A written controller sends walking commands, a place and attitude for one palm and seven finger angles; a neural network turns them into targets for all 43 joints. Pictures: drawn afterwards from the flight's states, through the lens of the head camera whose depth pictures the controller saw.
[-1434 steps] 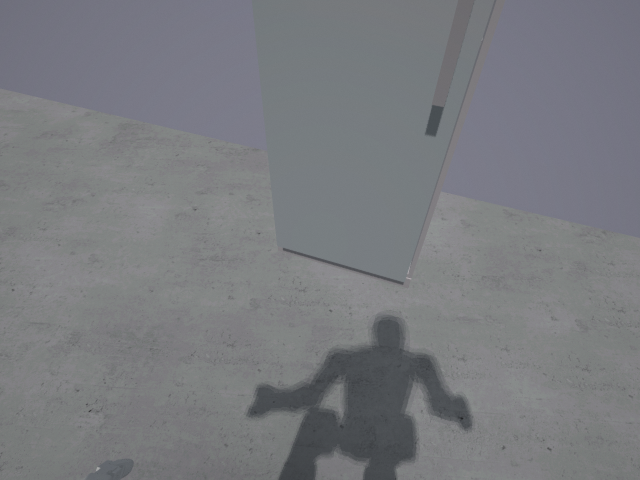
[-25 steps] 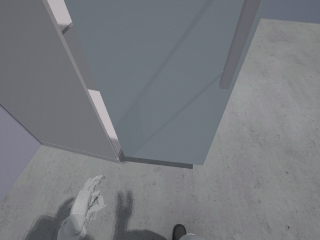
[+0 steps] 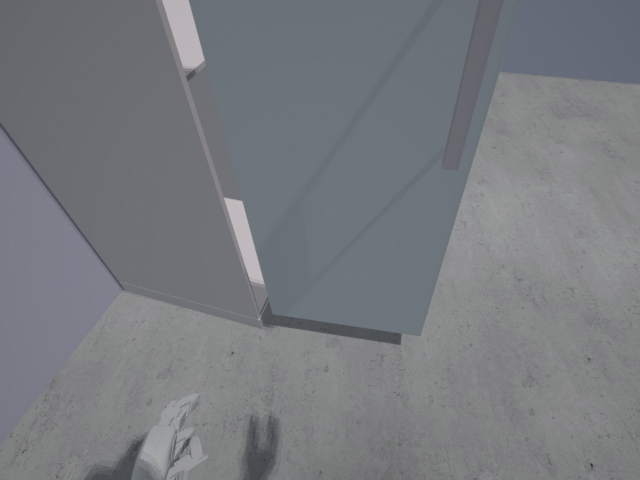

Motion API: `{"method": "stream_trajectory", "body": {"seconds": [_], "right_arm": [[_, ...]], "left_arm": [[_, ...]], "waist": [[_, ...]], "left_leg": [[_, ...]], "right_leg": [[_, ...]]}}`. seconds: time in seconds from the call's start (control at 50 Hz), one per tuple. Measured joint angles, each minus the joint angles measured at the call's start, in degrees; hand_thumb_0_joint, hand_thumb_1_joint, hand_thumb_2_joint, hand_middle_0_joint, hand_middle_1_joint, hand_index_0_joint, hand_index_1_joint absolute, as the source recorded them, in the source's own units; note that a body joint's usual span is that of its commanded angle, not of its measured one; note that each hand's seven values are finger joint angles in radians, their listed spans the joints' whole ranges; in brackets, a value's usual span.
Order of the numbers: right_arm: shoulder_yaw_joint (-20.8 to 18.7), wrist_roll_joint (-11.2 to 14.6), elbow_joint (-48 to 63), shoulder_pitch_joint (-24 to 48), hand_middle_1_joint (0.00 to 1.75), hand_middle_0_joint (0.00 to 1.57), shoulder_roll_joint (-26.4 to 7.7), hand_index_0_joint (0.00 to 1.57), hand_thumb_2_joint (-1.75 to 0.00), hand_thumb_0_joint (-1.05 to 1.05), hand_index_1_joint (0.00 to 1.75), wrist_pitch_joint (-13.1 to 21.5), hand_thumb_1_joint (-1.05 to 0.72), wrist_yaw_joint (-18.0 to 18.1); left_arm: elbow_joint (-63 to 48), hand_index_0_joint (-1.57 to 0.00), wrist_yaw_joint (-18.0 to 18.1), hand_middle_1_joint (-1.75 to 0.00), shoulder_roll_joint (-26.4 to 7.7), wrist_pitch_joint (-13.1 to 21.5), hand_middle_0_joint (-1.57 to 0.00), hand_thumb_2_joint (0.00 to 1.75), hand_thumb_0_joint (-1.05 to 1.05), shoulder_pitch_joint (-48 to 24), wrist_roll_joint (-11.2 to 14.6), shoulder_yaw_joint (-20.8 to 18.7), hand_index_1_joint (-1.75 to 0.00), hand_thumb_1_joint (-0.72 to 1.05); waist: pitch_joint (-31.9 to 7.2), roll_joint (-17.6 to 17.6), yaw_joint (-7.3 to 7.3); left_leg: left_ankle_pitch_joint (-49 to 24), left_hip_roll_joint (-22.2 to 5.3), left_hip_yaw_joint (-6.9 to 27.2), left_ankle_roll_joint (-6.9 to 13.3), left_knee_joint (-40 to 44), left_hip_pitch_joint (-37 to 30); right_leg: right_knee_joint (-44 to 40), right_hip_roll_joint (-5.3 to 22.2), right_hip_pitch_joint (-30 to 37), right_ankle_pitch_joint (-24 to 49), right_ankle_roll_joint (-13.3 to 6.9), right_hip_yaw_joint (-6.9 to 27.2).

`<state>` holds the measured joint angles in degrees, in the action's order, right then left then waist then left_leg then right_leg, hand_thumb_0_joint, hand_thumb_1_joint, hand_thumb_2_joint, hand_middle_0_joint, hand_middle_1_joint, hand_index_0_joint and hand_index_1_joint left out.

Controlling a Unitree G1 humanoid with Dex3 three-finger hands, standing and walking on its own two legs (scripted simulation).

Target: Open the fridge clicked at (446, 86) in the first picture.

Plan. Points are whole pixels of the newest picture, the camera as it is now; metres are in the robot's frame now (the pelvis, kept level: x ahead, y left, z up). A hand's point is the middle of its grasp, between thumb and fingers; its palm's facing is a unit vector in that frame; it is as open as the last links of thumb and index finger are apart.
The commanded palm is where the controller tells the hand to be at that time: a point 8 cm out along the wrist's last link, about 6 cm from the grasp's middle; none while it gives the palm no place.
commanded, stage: stop stepping back and stand still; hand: right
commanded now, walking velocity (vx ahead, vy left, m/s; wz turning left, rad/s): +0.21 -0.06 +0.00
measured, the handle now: (474, 57) +0.66 -0.18 +0.22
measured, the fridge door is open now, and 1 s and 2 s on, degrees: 83 83 83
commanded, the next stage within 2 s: let the arm hang, fingers relaxed in 0.54 s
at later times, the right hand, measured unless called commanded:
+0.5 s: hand out of the picture +0.15 -0.28 +0.16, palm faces +0.43 +0.78 -0.45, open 7.4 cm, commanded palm +0.09 -0.32 +0.17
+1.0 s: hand out of the picture -0.04 -0.19 -0.19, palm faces +0.04 +0.99 -0.15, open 7.1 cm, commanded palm none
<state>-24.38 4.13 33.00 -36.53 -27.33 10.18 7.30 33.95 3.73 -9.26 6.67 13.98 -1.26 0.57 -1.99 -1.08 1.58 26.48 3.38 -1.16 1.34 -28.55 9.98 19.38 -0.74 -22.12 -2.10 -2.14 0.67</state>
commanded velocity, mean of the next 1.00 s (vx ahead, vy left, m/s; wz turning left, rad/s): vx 0.04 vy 0.00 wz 0.00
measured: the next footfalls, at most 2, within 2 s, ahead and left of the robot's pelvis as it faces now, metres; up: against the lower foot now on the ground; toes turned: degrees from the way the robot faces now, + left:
left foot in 0.02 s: -0.02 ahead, +0.10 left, +0.00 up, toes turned -5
right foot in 0.22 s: +0.03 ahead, -0.12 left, +0.00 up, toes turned -2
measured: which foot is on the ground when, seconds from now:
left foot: up 0.00-0.00, down 0.02-1.00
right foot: down 0.00-0.04, up 0.06-0.20, down 0.22-1.00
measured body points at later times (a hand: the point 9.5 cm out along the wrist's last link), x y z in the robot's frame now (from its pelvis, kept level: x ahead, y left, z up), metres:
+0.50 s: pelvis -0.04 -0.01 -0.01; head -0.05 -0.02 +0.44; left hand +0.11 +0.21 -0.09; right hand +0.12 -0.32 +0.18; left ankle -0.05 +0.10 -0.74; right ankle -0.01 -0.12 -0.74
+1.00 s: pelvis -0.06 -0.02 -0.01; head -0.04 -0.04 +0.44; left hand +0.03 +0.26 -0.14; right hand -0.04 -0.24 -0.17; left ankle -0.06 +0.10 -0.74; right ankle -0.01 -0.12 -0.74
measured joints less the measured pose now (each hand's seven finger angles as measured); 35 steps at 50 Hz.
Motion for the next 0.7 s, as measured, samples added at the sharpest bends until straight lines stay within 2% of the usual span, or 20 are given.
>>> {"method": "stream_trajectory", "body": {"seconds": [0.02, 0.06, 0.1, 0.14, 0.18, 0.22, 0.26, 0.34, 0.38, 0.42, 0.52, 0.64, 0.66, 0.7], "right_arm": [[-0.65, -0.07, -0.08, -0.41, 0.31, 0.21, -0.68, 0.22, -0.90, 0.01, 0.31, -0.10, -0.88, 0.08], [-0.33, -0.07, -1.34, 0.80, 0.31, 0.21, 0.29, 0.22, -0.90, 0.01, 0.31, -0.12, -0.88, -0.02], [0.76, -0.27, -3.42, 2.55, 0.31, 0.21, 1.95, 0.22, -0.90, 0.01, 0.31, -0.36, -0.88, 0.10], [1.79, -0.74, -6.29, 4.91, 0.31, 0.21, 4.17, 0.22, -0.90, 0.01, 0.31, -0.57, -0.88, 0.42], [2.72, -1.50, -9.37, 8.05, 0.31, 0.21, 6.35, 0.22, -0.90, 0.01, 0.31, -0.71, -0.88, 0.90], [3.50, -2.01, -11.15, 10.71, 0.31, 0.21, 8.10, 0.22, -0.90, 0.01, 0.31, -0.73, -0.88, 1.27], [3.15, -1.97, -11.72, 11.59, 0.31, 0.21, 8.46, 0.21, -0.90, 0.01, 0.31, -0.68, -0.88, 1.42], [1.24, -1.79, -9.23, 9.28, 0.31, 0.21, 5.51, 0.21, -0.90, 0.01, 0.31, 0.03, -0.89, 0.97], [0.28, -1.91, -7.54, 8.06, 0.31, 0.21, 3.60, 0.21, -0.90, 0.01, 0.31, 1.07, -0.89, 0.78], [-0.16, -2.00, -6.79, 7.01, 0.31, 0.21, 2.93, 0.21, -0.90, 0.01, 0.31, 2.38, -0.89, 0.56], [0.94, -1.56, -7.56, 4.56, 0.31, 0.21, 4.29, 0.21, -0.90, 0.01, 0.31, 3.56, -0.89, 0.01], [2.38, -1.99, -11.32, 7.50, 0.31, 0.21, 6.82, 0.21, -0.90, 0.01, 0.31, 1.70, -0.88, 0.36], [3.43, -2.84, -14.35, 9.44, 0.31, 0.21, 6.64, 0.21, -0.90, 0.01, 0.31, 2.21, -0.89, -0.38], [7.79, -4.14, -25.50, 15.44, 0.30, 0.21, 5.96, 0.21, -0.90, 0.00, 0.31, -0.93, -0.89, -3.04]], "left_arm": [[-0.11, -0.20, 0.11, -0.30, 0.19, -0.13, -0.20, 0.90, 0.01, 0.24, -0.07, 0.28, -0.30, 0.90], [1.25, -0.20, 0.29, -0.30, -0.96, -0.46, -0.21, 0.90, 0.01, -0.35, -0.49, 0.33, -0.30, 0.90], [3.65, -0.20, 0.53, -0.30, -1.93, -0.93, -0.21, 0.90, 0.01, 0.16, -0.05, 0.06, -0.30, 0.90], [5.38, -0.20, 0.90, -0.30, -2.61, -1.24, -0.21, 0.90, 0.01, 1.57, 0.51, -0.25, -0.30, 0.90], [6.34, -0.20, 1.41, -0.30, -3.44, -1.09, -0.21, 0.90, 0.01, 2.86, 0.70, -0.53, -0.30, 0.90], [6.36, -0.20, 1.78, -0.30, -4.67, -0.41, -0.21, 0.90, 0.01, 3.59, 0.76, -1.10, -0.30, 0.90], [6.76, -0.20, 1.96, -0.30, -4.40, -0.11, -0.21, 0.90, 0.01, 2.41, 0.84, -1.35, -0.30, 0.90], [4.32, -0.20, 1.39, -0.30, -2.25, 1.80, -0.20, 0.90, 0.01, 1.15, 0.20, -0.73, -0.30, 0.90], [3.06, -0.20, 0.82, -0.30, -1.32, 2.60, -0.20, 0.90, 0.01, 1.17, 0.12, -0.09, -0.30, 0.90], [2.52, -0.20, 0.34, -0.30, -1.12, 2.76, -0.20, 0.90, 0.01, 0.95, 0.05, 0.32, -0.30, 0.90], [3.41, -0.20, -0.35, -0.30, -2.20, 1.56, -0.21, 0.90, 0.01, 0.89, 0.60, -0.11, -0.30, 0.90], [4.87, -0.20, 0.88, -0.30, -2.73, 0.84, -0.20, 0.90, 0.01, -0.09, 0.67, -0.35, -0.30, 0.90], [5.85, -0.20, -0.11, -0.30, -3.28, 1.85, -0.20, 0.90, 0.01, -0.64, 0.68, -0.60, -0.30, 0.90], [8.23, -0.20, -2.26, -0.30, -5.25, 0.67, -0.20, 0.90, 0.01, -2.74, 0.65, -1.03, -0.30, 0.90]], "waist": [[-0.47, -1.06, -0.42], [0.04, 0.25, -1.64], [-0.82, 0.97, -2.85], [-2.50, 0.66, -3.49], [-3.62, 0.48, -3.20], [-3.88, 1.31, -2.13], [-2.45, -0.28, -1.62], [-0.23, -1.81, 0.09], [0.48, -1.99, 0.35], [1.06, -0.89, 0.39], [0.36, 2.33, -0.96], [1.59, 0.96, -2.72], [1.37, 1.30, -2.71], [1.00, 2.30, -2.76]], "left_leg": [[-0.89, -0.93, 0.19, 0.86, 4.77, -2.11], [-10.12, -0.80, -0.09, 1.31, 6.48, -2.00], [-10.62, -0.80, 0.03, 0.84, 4.55, -1.71], [-9.19, -1.42, 0.14, 0.13, 3.27, -1.69], [-8.03, -2.05, -0.60, -0.58, 1.83, -1.60], [-6.50, -2.27, -2.14, -1.21, -0.89, -0.66], [-5.78, -3.89, -1.34, -1.76, -3.28, -0.02], [-4.44, -3.21, 1.00, -1.57, -6.66, 2.10], [-6.25, -2.69, 0.56, -1.32, -2.48, 1.37], [-10.03, -2.06, 0.04, -0.54, 0.02, 0.87], [-10.22, -0.63, -0.50, -0.11, 1.33, 0.79], [-9.44, -2.48, 0.63, -1.32, 0.73, -0.31], [-9.66, -2.69, 0.19, -1.43, -0.37, 0.83], [-9.05, -3.49, 0.10, -1.25, -4.57, 3.99]], "right_leg": [[1.50, -0.90, -1.23, -2.07, 0.65, -0.72], [9.19, -0.75, -4.24, -8.08, 2.01, -0.42], [19.88, -1.03, -5.67, -11.96, 2.70, 0.53], [25.61, -0.75, -4.40, -14.08, 2.50, 0.25], [22.18, 0.53, -0.01, -14.92, 1.70, -0.41], [15.29, 1.72, 4.53, -15.33, 0.69, 0.26], [14.67, 0.28, 5.30, -14.66, 0.30, -0.66], [11.84, -0.52, 6.34, -12.21, 0.17, -1.59], [10.88, -0.53, 6.23, -11.27, 0.38, -1.44], [11.13, -0.01, 5.70, -11.08, 0.69, -0.96], [13.83, 1.25, 3.87, -12.61, 0.85, -0.15], [10.92, -0.46, 6.77, -11.82, -0.17, -1.45], [10.96, -0.68, 6.03, -11.51, -0.34, -1.16], [11.84, -1.69, 4.08, -11.05, -0.82, -0.58]]}}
